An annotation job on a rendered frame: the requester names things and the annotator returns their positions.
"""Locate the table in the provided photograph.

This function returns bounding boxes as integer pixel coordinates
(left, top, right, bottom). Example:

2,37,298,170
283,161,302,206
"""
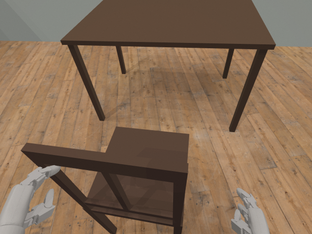
60,0,276,132

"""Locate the chair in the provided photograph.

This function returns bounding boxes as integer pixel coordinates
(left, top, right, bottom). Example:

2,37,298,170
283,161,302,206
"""
21,127,189,234

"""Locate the right robot hand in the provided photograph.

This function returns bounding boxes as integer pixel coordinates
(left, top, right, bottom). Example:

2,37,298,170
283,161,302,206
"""
231,188,270,234

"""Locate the left robot hand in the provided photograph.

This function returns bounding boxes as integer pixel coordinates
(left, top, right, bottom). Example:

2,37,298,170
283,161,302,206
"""
0,165,61,229

